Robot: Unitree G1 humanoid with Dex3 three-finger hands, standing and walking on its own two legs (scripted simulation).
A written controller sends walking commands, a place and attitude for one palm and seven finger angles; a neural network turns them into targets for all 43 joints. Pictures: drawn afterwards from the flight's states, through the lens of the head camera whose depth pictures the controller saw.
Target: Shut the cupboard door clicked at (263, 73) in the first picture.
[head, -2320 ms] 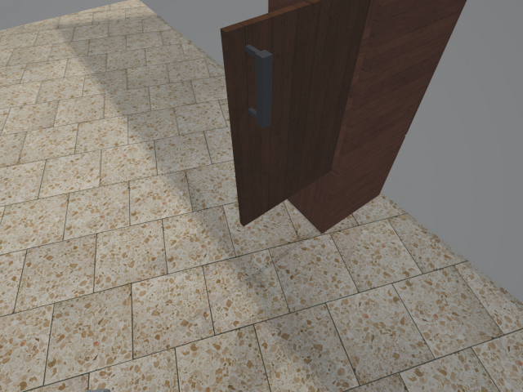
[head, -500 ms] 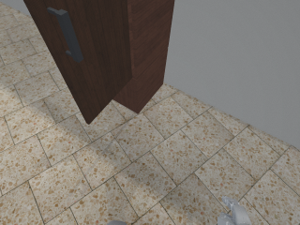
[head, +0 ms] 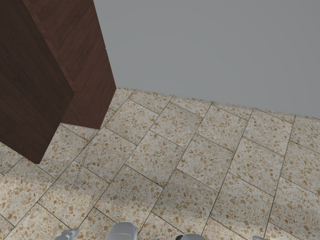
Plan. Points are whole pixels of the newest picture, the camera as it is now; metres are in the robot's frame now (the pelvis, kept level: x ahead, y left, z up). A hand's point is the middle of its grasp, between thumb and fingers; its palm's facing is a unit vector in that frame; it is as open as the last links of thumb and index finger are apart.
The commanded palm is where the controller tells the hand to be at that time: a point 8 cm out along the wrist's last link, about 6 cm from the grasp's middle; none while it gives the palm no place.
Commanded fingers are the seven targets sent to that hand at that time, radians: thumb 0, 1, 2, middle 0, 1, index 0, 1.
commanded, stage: walk around to get in front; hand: left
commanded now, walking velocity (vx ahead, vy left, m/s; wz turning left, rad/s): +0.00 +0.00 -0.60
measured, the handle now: out of the picture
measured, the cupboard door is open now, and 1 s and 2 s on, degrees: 92 92 92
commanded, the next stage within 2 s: none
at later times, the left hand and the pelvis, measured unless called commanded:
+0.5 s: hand (110, 211) +0.19 +0.16 -0.16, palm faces -0.30 -0.91 -0.29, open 7.4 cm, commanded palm none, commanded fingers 0.00 0.90 0.90 -0.20 -0.30 -0.20 -0.30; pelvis +0.03 -0.02 +0.00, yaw -19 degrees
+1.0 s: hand (138, 184) +0.27 +0.08 -0.16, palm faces -0.57 -0.79 -0.23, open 7.4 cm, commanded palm none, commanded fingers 0.00 0.90 0.90 -0.20 -0.30 -0.20 -0.30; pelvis +0.06 -0.03 +0.00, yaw -36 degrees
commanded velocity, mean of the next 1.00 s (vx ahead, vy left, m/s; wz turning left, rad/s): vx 0.00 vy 0.00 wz -0.60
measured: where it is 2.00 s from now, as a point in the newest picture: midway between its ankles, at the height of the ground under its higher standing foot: outside the picture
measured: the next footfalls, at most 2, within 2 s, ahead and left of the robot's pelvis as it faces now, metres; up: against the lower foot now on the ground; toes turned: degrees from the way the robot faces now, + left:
left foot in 0.10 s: +0.06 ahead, +0.14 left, +0.00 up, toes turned +0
right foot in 0.38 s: +0.02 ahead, -0.14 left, +0.00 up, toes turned -18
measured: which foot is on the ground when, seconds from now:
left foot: up 0.00-0.08, down 0.10-0.38, up 0.40-0.68, down 0.70-1.00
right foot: down 0.00-0.10, up 0.12-0.36, down 0.38-0.68, up 0.70-1.00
